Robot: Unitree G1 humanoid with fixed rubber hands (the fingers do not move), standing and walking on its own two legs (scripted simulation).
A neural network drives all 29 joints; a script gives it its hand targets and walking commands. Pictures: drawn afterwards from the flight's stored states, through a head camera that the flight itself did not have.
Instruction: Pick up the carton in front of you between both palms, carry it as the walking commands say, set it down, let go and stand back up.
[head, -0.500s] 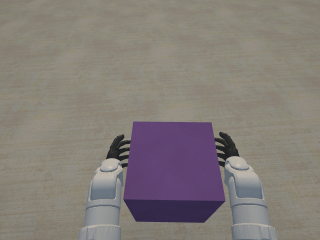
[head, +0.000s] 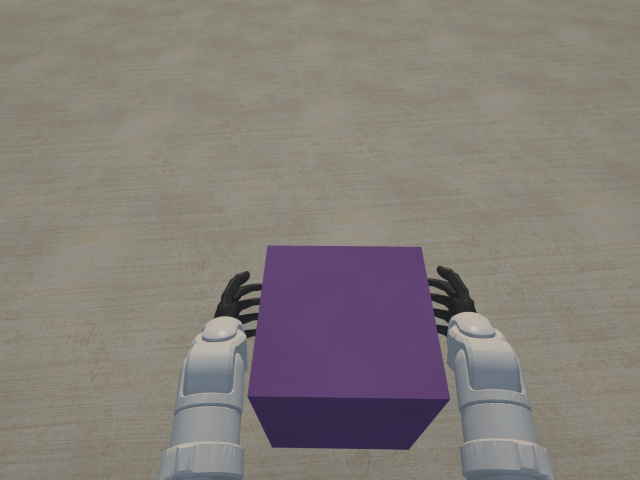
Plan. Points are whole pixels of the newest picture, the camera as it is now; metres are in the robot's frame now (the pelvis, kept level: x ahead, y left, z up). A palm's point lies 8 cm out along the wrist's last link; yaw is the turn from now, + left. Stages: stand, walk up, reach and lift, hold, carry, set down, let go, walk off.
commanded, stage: carry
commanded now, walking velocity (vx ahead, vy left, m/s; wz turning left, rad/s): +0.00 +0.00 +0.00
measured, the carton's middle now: (342, 353) +0.30 +0.00 -0.04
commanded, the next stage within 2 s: hold in 0.62 s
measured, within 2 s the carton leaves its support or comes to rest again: neither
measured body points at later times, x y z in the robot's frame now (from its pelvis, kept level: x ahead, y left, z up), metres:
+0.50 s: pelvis -0.01 -0.01 +0.00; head -0.04 -0.01 +0.45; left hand +0.29 +0.14 +0.04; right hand +0.29 -0.16 +0.04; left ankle +0.03 +0.11 -0.74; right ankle -0.03 -0.10 -0.74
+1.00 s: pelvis -0.04 +0.01 +0.01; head -0.07 +0.02 +0.46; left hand +0.28 +0.12 +0.04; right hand +0.25 -0.18 +0.05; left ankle +0.03 +0.12 -0.74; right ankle -0.03 -0.10 -0.74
